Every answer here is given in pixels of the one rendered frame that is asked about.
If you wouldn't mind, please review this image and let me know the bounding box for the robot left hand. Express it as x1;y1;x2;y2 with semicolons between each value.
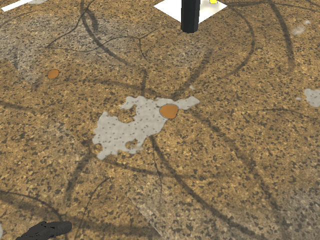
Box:
15;221;72;240

